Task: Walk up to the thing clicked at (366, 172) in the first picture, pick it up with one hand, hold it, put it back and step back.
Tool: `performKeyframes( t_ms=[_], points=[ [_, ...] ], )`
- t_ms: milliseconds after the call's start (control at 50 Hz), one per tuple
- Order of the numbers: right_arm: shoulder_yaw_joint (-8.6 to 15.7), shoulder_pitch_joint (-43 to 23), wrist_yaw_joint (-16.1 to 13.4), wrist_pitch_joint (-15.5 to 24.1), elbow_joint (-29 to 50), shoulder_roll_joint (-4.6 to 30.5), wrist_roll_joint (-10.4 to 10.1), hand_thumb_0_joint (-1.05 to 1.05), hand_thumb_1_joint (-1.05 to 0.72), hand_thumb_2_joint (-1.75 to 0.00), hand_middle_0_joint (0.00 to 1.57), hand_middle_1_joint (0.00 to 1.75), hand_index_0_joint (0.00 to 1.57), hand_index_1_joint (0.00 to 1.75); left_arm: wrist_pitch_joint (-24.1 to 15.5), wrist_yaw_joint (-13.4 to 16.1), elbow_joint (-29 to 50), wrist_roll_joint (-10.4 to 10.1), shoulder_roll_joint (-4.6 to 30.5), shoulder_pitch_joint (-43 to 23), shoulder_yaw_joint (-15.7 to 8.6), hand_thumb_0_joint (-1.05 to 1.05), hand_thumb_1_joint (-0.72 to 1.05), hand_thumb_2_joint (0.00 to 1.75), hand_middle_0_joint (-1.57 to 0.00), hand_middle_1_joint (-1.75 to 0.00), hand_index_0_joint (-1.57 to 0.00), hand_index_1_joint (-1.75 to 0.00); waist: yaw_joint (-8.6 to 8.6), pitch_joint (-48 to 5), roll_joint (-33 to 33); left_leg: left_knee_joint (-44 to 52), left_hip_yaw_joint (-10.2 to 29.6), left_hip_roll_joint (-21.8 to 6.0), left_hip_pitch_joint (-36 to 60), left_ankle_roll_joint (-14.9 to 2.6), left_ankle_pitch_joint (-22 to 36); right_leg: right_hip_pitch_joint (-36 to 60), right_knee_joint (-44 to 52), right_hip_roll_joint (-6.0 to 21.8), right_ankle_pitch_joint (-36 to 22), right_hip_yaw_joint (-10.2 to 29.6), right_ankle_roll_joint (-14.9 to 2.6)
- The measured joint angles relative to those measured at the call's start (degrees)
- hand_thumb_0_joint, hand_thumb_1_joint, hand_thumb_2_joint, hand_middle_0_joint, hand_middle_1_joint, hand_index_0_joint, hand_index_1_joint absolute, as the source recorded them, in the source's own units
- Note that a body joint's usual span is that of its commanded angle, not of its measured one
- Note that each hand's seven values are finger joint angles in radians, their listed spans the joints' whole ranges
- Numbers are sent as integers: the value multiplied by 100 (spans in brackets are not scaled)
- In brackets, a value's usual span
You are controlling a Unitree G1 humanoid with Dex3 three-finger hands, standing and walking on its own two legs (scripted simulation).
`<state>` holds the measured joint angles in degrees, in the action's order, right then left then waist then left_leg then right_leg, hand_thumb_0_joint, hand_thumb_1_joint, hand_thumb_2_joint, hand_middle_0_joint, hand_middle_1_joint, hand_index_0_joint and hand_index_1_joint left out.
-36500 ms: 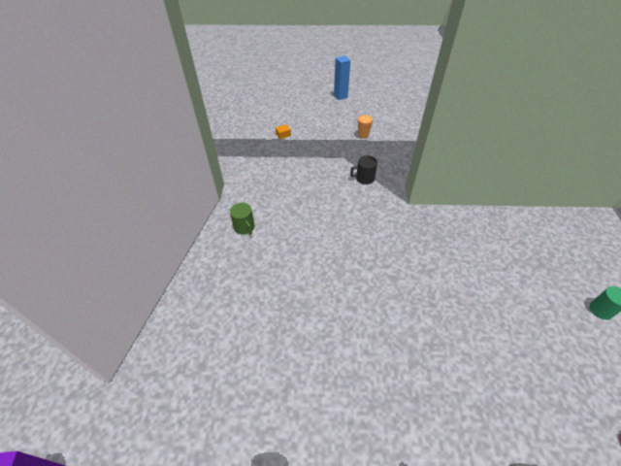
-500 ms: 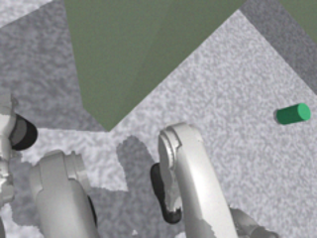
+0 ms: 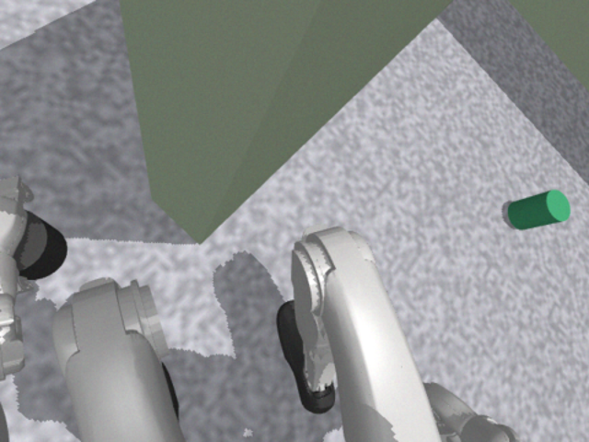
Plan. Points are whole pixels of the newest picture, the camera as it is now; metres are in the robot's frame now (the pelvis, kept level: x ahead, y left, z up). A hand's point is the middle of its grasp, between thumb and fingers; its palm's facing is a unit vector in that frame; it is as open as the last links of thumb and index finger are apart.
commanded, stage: close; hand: left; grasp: from above
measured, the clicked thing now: (13, 256) +0.39 +0.31 -0.24
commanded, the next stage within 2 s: settle in 1.02 s
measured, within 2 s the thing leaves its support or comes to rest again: leaves its support in 1.56 s
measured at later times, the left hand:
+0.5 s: hand (6, 250) +0.39 +0.30 -0.20, palm faces -0.44 -0.13 -0.89, open 12.6 cm
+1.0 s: hand (6, 251) +0.39 +0.30 -0.20, palm faces -0.44 -0.13 -0.89, open 12.2 cm
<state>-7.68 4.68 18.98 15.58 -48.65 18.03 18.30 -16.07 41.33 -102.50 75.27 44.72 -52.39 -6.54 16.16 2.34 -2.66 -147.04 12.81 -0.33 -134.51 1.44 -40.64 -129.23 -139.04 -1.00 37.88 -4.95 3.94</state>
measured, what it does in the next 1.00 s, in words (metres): stands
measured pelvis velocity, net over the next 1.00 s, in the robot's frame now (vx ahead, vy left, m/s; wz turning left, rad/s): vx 0.00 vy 0.00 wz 0.01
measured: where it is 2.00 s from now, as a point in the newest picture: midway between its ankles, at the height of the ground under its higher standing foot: (242, 406)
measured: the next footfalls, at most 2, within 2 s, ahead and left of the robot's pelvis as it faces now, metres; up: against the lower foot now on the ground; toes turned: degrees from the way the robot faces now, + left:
none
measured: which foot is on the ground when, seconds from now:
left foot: down 0.00-1.00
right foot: down 0.00-1.00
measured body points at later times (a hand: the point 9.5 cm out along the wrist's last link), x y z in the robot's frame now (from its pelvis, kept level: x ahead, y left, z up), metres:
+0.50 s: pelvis +0.00 +0.00 +0.00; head +0.22 +0.09 +0.38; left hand +0.41 +0.31 -0.15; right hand +0.06 -0.27 -0.09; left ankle +0.07 +0.13 -0.26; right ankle +0.11 -0.13 -0.26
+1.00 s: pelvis +0.00 +0.00 +0.00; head +0.23 +0.08 +0.38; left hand +0.41 +0.31 -0.15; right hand +0.06 -0.27 -0.09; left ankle +0.07 +0.13 -0.26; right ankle +0.11 -0.13 -0.26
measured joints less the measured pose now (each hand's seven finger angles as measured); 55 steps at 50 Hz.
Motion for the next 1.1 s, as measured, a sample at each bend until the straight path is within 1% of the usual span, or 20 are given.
performKeyframes(
  t_ms=[40,120,300,500,980,1100],
  points=[
    [0,-3,13,4,13,9,-9,1,-90,-90,20,30,20,29,9,26,-4,26,-6,-2,-15,1,-46,88,-23,-97,-25,-95,-3,1,0,1,-1,2,4,0,2,5,0,1,-1,0,-2],
    [22,-16,27,9,24,25,-20,1,-91,-90,20,30,20,29,46,58,-51,15,-16,-18,-4,1,-44,87,-26,-96,-27,-94,-3,-16,4,5,0,1,-8,-2,15,-9,6,-3,-16,-1,-3],
    [11,15,26,18,68,86,-32,1,-91,-90,20,30,20,29,18,-31,-96,-17,21,-45,-10,0,-41,85,-30,-94,-31,-92,15,-1,8,21,-4,2,-2,5,28,-17,12,-4,-31,2,-6],
    [40,35,-5,-20,56,86,-17,1,-91,-90,20,30,20,29,-46,18,-84,-6,6,-13,-15,0,-35,82,-35,-91,-36,-89,-20,-14,26,39,-2,-5,5,32,13,-46,13,-10,-34,2,-17],
    [133,61,-88,-103,71,119,-22,1,-91,-90,20,30,20,29,-64,-13,-36,-41,-68,-6,10,-1,-29,83,-52,-85,-39,-84,-54,-63,49,67,-46,11,1,46,5,-78,-6,6,-5,38,-46],
    [98,47,-91,-120,82,115,-4,1,-91,-90,20,30,20,29,-80,-7,-30,-26,-72,9,-9,-1,-28,85,-56,-84,-39,-84,-59,-78,55,70,-47,12,11,55,-16,-78,-9,6,11,40,-38]
  ],
)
